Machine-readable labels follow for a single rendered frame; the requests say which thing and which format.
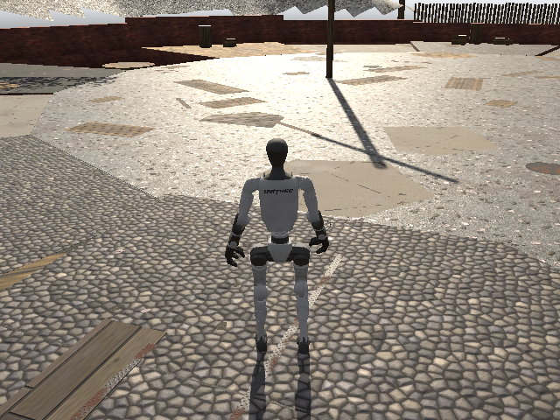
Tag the robot left upper arm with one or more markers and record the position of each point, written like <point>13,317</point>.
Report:
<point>250,186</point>

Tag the robot left hand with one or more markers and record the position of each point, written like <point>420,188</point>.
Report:
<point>229,253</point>

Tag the robot left forearm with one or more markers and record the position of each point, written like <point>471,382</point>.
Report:
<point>236,234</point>

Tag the robot right hand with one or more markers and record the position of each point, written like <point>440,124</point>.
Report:
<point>317,241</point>

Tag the humanoid robot torso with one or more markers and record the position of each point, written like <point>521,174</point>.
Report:
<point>279,211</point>

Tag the left robot thigh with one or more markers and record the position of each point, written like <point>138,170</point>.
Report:
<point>259,260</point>

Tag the robot right forearm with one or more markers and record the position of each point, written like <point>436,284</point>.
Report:
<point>319,228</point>

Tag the robot right upper arm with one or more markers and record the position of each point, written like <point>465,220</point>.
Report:
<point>310,199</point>

